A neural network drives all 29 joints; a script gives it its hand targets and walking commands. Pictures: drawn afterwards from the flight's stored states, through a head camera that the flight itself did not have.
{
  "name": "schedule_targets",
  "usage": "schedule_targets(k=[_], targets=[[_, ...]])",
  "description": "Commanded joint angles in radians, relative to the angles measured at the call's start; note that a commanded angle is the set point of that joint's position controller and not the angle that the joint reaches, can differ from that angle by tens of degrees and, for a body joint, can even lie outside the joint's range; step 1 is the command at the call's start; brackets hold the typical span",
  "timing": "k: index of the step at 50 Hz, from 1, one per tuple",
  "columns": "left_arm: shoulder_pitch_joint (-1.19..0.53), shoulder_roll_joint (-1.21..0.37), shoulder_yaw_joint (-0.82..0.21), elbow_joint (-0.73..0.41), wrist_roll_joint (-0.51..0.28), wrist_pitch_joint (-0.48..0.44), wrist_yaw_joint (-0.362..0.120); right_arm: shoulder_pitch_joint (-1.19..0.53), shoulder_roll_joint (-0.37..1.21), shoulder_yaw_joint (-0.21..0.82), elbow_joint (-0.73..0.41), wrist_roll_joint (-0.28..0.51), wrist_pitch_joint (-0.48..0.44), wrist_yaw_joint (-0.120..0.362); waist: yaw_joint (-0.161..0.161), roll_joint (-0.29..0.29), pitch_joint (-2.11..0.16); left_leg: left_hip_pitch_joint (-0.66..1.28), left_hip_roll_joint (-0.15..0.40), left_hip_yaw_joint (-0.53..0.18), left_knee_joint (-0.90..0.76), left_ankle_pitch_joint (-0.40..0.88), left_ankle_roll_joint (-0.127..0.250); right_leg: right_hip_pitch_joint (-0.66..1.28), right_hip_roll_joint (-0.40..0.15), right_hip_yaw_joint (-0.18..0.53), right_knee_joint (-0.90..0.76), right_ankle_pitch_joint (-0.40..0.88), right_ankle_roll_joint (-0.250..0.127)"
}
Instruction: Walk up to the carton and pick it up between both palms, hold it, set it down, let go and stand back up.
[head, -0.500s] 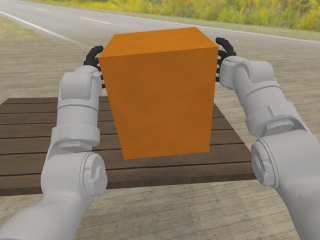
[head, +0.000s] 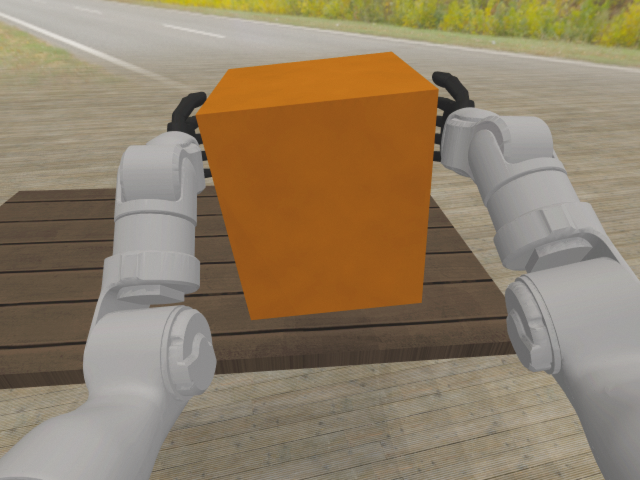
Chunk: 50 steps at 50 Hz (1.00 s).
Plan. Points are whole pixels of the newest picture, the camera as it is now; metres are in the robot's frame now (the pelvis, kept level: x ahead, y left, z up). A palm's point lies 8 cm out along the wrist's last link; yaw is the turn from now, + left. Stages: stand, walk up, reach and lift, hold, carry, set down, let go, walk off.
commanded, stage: hold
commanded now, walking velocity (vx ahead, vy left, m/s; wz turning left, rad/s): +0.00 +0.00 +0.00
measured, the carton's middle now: (322, 183) +0.40 +0.00 +0.27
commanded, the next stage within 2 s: none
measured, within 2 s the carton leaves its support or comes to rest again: neither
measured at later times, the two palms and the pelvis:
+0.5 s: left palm (182, 149) +0.37 +0.15 +0.32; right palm (458, 129) +0.37 -0.15 +0.35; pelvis +0.00 +0.00 +0.00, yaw +0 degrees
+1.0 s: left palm (182, 149) +0.38 +0.15 +0.32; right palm (457, 127) +0.37 -0.15 +0.35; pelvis +0.00 +0.00 +0.00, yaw +0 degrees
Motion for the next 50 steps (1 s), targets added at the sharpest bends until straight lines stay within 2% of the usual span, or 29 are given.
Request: schedule_targets(k=[1, 4, 18, 28, 39, 50], targets=[[-0.889, -0.554, -0.301, -0.187, -0.202, -0.079, -0.135, -0.777, 0.680, 0.093, -0.335, 0.201, -0.008, 0.133, -0.011, 0.035, -0.336, 0.133, -0.020, -0.008, -0.023, 0.274, -0.060, 0.102, -0.001, 0.034, -0.010, 0.242, 0.064], [-0.881, -0.554, -0.303, -0.191, -0.202, -0.075, -0.136, -0.778, 0.680, 0.101, -0.351, 0.208, -0.005, 0.133, -0.006, 0.032, -0.331, 0.132, -0.021, -0.007, -0.022, 0.278, -0.059, 0.107, 0.000, 0.037, -0.008, 0.251, 0.065], [-0.888, -0.528, -0.273, -0.129, -0.185, -0.069, -0.151, -0.783, 0.670, 0.078, -0.295, 0.191, 0.005, 0.138, -0.001, 0.025, -0.287, 0.105, -0.019, -0.003, -0.037, 0.220, -0.055, 0.088, -0.006, 0.040, -0.014, 0.190, 0.062], [-0.900, -0.537, -0.269, -0.113, -0.194, -0.082, -0.147, -0.791, 0.668, 0.064, -0.284, 0.186, 0.000, 0.140, -0.005, 0.031, -0.301, 0.097, -0.016, -0.007, -0.035, 0.226, -0.058, 0.088, -0.005, 0.039, -0.014, 0.190, 0.057], [-0.918, -0.532, -0.254, -0.078, -0.193, -0.094, -0.141, -0.806, 0.664, 0.047, -0.245, 0.174, -0.006, 0.148, 0.000, 0.029, -0.288, 0.077, -0.014, -0.009, -0.046, 0.172, -0.053, 0.065, -0.008, 0.039, -0.021, 0.123, 0.054], [-0.924, -0.533, -0.259, -0.093, -0.199, -0.099, -0.137, -0.803, 0.666, 0.049, -0.246, 0.181, -0.010, 0.147, -0.002, 0.033, -0.314, 0.084, -0.015, -0.009, -0.039, 0.204, -0.055, 0.079, -0.007, 0.040, -0.016, 0.156, 0.055]])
